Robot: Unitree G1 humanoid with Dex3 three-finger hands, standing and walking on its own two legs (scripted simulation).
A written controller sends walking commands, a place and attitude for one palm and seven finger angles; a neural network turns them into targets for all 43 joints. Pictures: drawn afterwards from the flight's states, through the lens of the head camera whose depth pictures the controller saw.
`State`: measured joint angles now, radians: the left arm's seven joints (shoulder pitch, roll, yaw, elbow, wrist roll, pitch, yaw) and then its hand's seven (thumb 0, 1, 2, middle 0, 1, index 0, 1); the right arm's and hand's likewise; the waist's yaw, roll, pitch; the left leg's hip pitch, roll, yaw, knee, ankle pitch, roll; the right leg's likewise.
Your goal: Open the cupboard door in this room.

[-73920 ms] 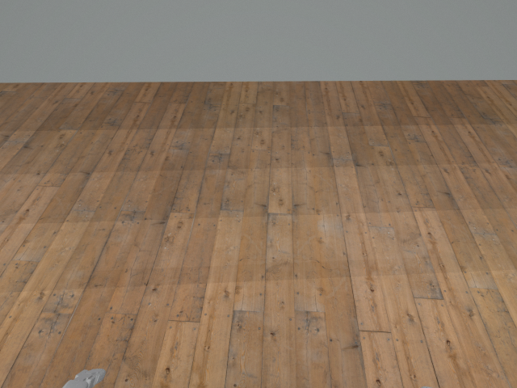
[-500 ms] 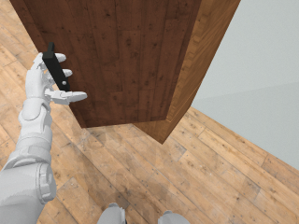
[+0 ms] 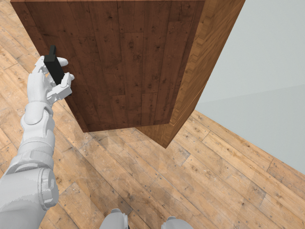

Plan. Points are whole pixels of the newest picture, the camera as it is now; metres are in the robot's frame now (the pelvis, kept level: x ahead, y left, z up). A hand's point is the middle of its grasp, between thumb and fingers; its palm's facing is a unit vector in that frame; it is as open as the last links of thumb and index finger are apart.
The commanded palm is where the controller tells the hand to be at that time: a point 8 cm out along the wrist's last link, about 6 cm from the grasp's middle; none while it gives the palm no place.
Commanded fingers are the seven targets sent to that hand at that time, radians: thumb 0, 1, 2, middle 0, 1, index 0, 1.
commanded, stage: pull the door open along its arc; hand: left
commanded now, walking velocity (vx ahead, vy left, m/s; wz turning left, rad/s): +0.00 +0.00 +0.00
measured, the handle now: (60, 71) +0.52 +0.24 +0.08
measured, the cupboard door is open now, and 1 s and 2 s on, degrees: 45 79 82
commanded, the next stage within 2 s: open thumb and fingers to let go in 1.06 s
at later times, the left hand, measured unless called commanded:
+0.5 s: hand (70, 108) +0.40 +0.19 +0.08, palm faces +0.07 -1.00 +0.01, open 6.4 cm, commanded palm +0.34 +0.23 +0.08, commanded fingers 0.00 0.90 0.90 -0.40 -1.35 -0.40 -1.35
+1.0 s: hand (109, 152) +0.28 +0.09 +0.09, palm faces +0.46 -0.89 +0.03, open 6.5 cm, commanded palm +0.21 +0.14 +0.08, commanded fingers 0.00 0.90 0.90 -0.40 -1.35 -0.40 -1.35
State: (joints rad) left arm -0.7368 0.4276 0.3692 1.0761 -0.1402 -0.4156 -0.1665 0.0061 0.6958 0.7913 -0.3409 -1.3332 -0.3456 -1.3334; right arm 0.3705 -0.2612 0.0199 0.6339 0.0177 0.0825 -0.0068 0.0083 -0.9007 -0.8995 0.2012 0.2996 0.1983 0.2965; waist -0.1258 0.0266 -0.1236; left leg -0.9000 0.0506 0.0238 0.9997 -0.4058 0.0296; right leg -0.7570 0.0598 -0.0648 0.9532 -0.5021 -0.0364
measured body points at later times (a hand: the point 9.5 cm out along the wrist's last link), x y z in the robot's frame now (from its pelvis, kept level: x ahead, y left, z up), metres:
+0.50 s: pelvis +0.01 +0.00 +0.01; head +0.07 +0.01 +0.46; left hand +0.39 +0.24 +0.08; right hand +0.08 -0.25 -0.10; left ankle +0.04 +0.10 -0.68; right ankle -0.03 -0.10 -0.68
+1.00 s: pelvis +0.02 -0.03 +0.02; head +0.03 -0.04 +0.47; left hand +0.25 +0.13 +0.09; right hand +0.22 -0.22 -0.07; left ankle +0.04 +0.10 -0.68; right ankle -0.03 -0.10 -0.68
